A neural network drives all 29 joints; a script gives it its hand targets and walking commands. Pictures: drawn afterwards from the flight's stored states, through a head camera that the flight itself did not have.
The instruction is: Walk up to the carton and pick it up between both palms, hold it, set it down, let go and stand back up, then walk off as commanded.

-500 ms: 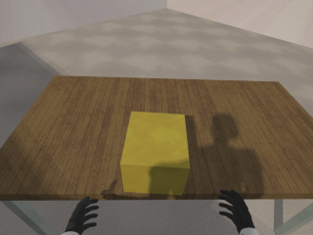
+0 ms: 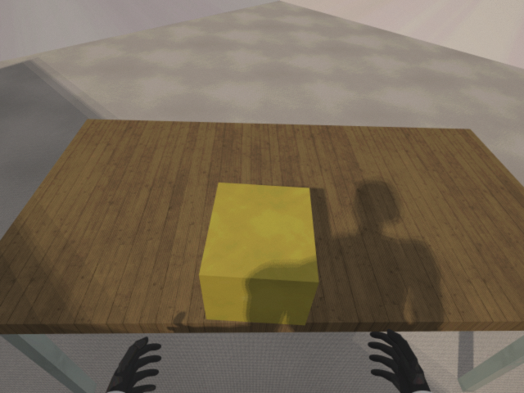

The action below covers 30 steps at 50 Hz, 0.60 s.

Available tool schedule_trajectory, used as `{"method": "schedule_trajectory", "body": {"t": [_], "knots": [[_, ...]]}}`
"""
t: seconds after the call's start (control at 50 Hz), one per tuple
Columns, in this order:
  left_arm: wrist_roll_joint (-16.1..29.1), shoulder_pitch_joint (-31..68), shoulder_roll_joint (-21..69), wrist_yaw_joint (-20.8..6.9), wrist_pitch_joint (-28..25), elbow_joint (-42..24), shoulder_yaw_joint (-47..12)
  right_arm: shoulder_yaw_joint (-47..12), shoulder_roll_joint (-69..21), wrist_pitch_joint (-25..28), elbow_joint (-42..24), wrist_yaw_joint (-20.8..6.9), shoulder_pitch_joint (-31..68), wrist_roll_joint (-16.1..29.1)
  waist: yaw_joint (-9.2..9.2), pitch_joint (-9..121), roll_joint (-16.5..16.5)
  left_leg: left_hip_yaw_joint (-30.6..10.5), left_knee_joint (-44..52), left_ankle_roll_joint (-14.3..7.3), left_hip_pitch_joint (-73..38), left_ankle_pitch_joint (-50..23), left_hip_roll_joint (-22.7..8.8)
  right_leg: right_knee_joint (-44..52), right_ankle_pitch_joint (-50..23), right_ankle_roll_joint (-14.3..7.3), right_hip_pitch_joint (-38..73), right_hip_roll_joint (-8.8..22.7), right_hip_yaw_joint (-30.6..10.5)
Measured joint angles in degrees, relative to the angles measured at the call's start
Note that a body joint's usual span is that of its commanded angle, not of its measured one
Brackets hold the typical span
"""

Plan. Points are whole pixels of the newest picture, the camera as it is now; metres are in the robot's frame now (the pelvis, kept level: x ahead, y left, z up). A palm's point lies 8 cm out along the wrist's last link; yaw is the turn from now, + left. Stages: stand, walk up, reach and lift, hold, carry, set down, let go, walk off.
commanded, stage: let go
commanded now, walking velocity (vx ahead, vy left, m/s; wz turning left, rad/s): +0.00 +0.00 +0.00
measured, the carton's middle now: (260, 251) +0.43 +0.00 -0.06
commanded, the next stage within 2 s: stand in 0.02 s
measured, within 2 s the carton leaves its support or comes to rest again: neither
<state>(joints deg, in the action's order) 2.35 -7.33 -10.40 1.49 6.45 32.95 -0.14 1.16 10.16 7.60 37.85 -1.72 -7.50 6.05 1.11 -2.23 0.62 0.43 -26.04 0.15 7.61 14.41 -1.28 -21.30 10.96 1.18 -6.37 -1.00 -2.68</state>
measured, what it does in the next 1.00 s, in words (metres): stands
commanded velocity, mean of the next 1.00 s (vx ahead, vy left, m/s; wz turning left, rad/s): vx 0.00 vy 0.00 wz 0.00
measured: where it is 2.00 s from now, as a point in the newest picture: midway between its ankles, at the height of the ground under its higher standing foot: outside the picture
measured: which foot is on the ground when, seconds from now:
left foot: down 0.00-1.00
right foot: down 0.00-1.00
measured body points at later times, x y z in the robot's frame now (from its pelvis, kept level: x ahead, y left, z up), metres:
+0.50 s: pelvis +0.02 +0.00 +0.00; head +0.04 +0.01 +0.45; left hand +0.19 +0.26 -0.10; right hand +0.17 -0.31 -0.08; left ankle +0.00 +0.11 -0.74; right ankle +0.01 -0.14 -0.74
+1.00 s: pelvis +0.00 -0.04 -0.01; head +0.02 -0.05 +0.44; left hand +0.15 +0.25 -0.10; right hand +0.14 -0.35 -0.11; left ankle +0.00 +0.11 -0.74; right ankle +0.00 -0.14 -0.73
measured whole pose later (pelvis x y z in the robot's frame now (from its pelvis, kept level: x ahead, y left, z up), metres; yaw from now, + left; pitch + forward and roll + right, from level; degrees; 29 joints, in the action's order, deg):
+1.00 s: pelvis +0.00 -0.04 -0.01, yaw +0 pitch -1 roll +2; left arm 0.3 -8.4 -18.6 0.1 2.7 42.8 3.6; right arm 1.2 23.1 -0.7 45.6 0.6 -7.5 2.2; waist 1.0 -2.4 0.7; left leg 0.5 -27.6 1.6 12.3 14.6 -0.7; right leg -41.3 22.3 1.2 -18.1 -1.0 -2.8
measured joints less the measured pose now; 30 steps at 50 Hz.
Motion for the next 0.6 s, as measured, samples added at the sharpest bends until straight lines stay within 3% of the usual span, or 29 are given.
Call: {"method": "schedule_trajectory", "body": {"t": [0.12,0.28,0.6], "knots": [[-1.5,-0.4,-1.5,0.0,-3.2,0.6,1.1,0.1,4.4,-3.8,3.3,1.4,0.0,-3.5,0.0,0.0,0.0,0.0,0.0,-0.3,0.6,0.0,0.1,-0.4,0.2,0.0,-0.8,0.1,0.0],[-2.0,-0.5,-4.8,-1.1,-5.9,3.9,1.9,0.0,11.3,-5.6,6.1,1.8,0.0,-3.8,0.0,0.0,0.0,0.0,0.0,-0.4,2.2,0.3,0.1,-0.5,0.6,0.0,-2.5,0.1,0.0],[-2.0,-0.4,-5.4,-1.4,-6.3,8.7,1.9,0.0,11.8,-6.3,7.3,1.7,0.0,-3.8,0.0,0.0,0.0,0.0,0.0,-0.4,2.2,1.3,0.1,-0.5,1.6,0.0,-2.5,0.1,0.0]]}}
